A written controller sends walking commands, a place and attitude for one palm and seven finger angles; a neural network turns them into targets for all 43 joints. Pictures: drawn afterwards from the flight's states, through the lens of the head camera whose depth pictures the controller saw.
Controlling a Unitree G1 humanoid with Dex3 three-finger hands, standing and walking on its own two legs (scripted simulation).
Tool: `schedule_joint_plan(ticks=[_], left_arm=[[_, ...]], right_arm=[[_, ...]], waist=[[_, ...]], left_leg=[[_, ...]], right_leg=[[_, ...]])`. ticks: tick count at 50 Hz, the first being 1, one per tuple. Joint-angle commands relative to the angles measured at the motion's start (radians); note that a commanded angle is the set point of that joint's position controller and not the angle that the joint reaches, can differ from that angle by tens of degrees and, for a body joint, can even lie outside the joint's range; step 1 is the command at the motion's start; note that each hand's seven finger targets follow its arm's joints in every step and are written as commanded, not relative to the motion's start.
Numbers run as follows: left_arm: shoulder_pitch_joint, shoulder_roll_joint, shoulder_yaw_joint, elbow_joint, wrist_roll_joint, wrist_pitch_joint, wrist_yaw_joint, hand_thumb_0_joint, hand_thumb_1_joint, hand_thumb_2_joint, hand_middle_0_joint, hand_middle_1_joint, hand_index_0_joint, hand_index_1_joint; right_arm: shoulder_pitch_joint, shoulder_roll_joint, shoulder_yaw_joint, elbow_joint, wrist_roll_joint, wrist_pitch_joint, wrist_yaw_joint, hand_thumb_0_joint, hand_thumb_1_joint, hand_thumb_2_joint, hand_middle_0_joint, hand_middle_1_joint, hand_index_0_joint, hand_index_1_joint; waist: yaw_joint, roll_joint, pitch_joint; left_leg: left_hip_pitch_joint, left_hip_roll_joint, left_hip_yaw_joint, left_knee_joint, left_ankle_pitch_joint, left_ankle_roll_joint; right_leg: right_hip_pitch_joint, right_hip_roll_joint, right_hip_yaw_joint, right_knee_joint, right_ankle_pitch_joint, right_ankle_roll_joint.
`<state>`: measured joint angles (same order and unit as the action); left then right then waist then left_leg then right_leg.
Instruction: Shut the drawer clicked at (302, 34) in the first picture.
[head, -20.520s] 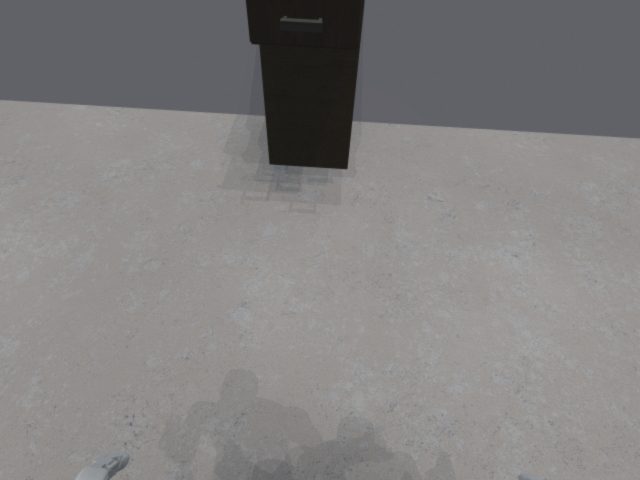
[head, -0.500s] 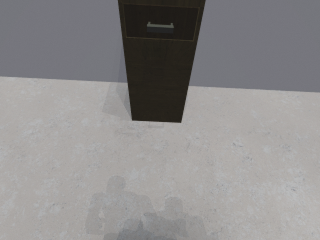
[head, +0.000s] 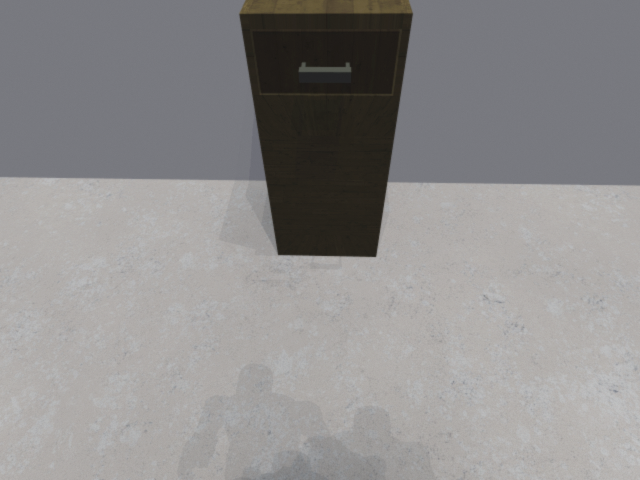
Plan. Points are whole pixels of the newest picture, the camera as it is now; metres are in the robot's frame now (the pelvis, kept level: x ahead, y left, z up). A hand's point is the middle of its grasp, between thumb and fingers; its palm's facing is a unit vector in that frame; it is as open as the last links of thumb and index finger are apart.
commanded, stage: let the arm hang, fingers relaxed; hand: left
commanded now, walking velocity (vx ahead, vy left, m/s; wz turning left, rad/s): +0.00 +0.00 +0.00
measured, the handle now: (325, 70) +1.01 +0.05 +0.02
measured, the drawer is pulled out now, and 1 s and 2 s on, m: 0.00 0.00 0.00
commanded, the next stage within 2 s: look to check the result in 0.26 s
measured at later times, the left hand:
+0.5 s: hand out of the picture +0.09 +0.22 -0.15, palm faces -0.02 -0.95 -0.32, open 7.4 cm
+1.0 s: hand out of the picture +0.13 +0.21 -0.15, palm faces -0.03 -0.94 -0.34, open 7.4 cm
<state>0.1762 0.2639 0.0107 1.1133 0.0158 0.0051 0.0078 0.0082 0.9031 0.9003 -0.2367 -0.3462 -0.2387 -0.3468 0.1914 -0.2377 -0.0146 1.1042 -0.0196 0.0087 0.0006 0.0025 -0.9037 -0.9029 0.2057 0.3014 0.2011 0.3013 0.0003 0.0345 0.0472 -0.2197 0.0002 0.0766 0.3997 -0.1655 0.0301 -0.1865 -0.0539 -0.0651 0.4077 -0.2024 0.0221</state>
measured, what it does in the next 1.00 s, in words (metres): shifts its weight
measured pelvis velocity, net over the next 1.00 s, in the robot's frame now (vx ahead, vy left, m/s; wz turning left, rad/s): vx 0.04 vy -0.03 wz -0.01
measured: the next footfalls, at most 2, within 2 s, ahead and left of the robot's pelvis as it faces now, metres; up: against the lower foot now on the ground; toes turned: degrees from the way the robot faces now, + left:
none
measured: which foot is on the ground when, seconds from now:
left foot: down 0.00-1.00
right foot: down 0.00-1.00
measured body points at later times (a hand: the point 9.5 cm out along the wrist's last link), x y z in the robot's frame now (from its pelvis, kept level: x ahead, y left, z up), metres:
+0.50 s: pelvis +0.02 -0.02 +0.00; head +0.05 -0.03 +0.45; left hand +0.10 +0.27 -0.13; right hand +0.09 -0.30 -0.14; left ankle +0.03 +0.10 -0.74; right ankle +0.01 -0.13 -0.74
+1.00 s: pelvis +0.04 -0.03 +0.01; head +0.07 -0.04 +0.45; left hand +0.13 +0.26 -0.13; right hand +0.12 -0.32 -0.14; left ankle +0.03 +0.10 -0.74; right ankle +0.01 -0.13 -0.74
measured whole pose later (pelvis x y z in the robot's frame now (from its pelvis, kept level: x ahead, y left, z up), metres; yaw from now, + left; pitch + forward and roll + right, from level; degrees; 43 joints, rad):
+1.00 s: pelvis +0.04 -0.03 +0.01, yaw +0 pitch +0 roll +0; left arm 0.09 0.31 0.01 1.13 0.01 -0.01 0.00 0.01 0.90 0.90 -0.20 -0.30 -0.20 -0.30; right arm 0.09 -0.33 -0.01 1.12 -0.02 0.00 0.00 0.00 -0.90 -0.90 0.21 0.30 0.20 0.30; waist -0.01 0.02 0.06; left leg -0.12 0.04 0.07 0.31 -0.18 -0.02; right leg -0.08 -0.01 -0.07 0.30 -0.21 -0.01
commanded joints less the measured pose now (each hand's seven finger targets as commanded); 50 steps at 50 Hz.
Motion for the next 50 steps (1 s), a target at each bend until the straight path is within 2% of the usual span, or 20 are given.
schedule_joint_plan(ticks=[1,5,6,17,29,36,50], left_arm=[[-0.006,0.170,0.034,-0.031,0.000,-0.025,0.008,0.000,0.900,0.900,-0.200,-0.300,-0.200,-0.300],[-0.029,0.179,0.037,-0.035,0.000,-0.031,0.009,0.000,0.900,0.900,-0.200,-0.300,-0.200,-0.300],[-0.039,0.182,0.036,-0.034,-0.001,-0.032,0.009,0.000,0.900,0.900,-0.200,-0.300,-0.200,-0.300],[-0.080,0.214,0.040,-0.037,-0.002,-0.040,0.008,0.000,0.900,0.900,-0.200,-0.300,-0.200,-0.300],[-0.097,0.246,0.041,-0.033,-0.004,-0.042,0.008,0.000,0.900,0.900,-0.200,-0.300,-0.200,-0.300],[-0.102,0.253,0.040,-0.029,-0.005,-0.044,0.009,0.000,0.900,0.900,-0.200,-0.300,-0.200,-0.300],[-0.112,0.258,0.040,-0.038,-0.005,-0.044,0.010,0.000,0.900,0.900,-0.200,-0.300,-0.200,-0.300]], right_arm=[[0.006,-0.168,-0.034,-0.030,0.004,-0.024,-0.015,0.000,-0.900,-0.900,0.200,0.300,0.200,0.300],[-0.021,-0.177,-0.033,-0.029,0.004,-0.028,-0.015,0.000,-0.900,-0.900,0.200,0.300,0.200,0.300],[-0.028,-0.182,-0.033,-0.027,0.003,-0.028,-0.016,0.000,-0.900,-0.900,0.200,0.300,0.200,0.300],[-0.076,-0.219,-0.035,-0.030,0.004,-0.027,-0.016,0.000,-0.900,-0.900,0.200,0.300,0.200,0.300],[-0.095,-0.256,-0.034,-0.032,0.006,-0.023,-0.016,0.000,-0.900,-0.900,0.200,0.300,0.200,0.300],[-0.103,-0.266,-0.032,-0.031,0.006,-0.025,-0.018,0.000,-0.900,-0.900,0.200,0.300,0.200,0.300],[-0.112,-0.271,-0.031,-0.037,0.006,-0.026,-0.019,0.000,-0.900,-0.900,0.200,0.300,0.200,0.300]], waist=[[-0.003,-0.028,-0.027],[-0.003,-0.032,-0.055],[-0.005,-0.016,-0.057],[-0.010,-0.025,-0.081],[-0.012,-0.031,-0.090],[-0.012,-0.041,-0.105],[-0.013,-0.035,-0.091]], left_leg=[[0.036,0.127,-0.139,-0.113,0.026,0.003],[0.067,0.127,-0.134,-0.100,0.109,0.001],[0.072,0.129,-0.131,-0.101,0.120,-0.002],[0.116,0.133,-0.120,-0.101,0.158,-0.012],[0.136,0.138,-0.114,-0.103,0.160,-0.017],[0.162,0.144,-0.108,-0.103,0.202,-0.017],[0.170,0.147,-0.102,-0.110,0.216,-0.020]], right_leg=[[-0.010,-0.076,0.079,-0.092,-0.012,-0.053],[0.017,-0.082,0.081,-0.097,0.058,-0.052],[0.022,-0.084,0.084,-0.099,0.071,-0.053],[0.056,-0.092,0.087,-0.128,0.151,-0.055],[0.077,-0.092,0.094,-0.150,0.179,-0.055],[0.091,-0.096,0.090,-0.144,0.245,-0.055],[0.099,-0.094,0.094,-0.149,0.266,-0.053]])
